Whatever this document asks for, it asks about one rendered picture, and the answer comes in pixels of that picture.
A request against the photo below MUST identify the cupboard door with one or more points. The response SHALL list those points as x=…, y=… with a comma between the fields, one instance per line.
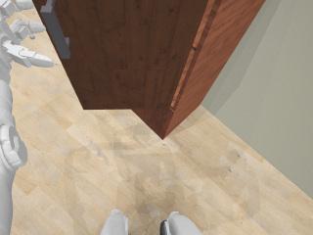
x=126, y=54

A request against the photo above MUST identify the robot left forearm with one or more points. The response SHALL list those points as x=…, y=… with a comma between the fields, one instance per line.
x=6, y=95

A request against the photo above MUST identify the handle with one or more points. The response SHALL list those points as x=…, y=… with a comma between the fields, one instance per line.
x=49, y=16

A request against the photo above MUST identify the robot left thigh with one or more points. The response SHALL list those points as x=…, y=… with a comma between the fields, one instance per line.
x=116, y=224

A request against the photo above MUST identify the robot left hand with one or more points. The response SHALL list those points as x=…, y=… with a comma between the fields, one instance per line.
x=17, y=32

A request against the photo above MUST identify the left robot upper arm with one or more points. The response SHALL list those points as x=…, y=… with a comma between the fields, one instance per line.
x=13, y=154

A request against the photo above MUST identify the robot right shin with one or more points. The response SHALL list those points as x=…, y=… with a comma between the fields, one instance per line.
x=173, y=213

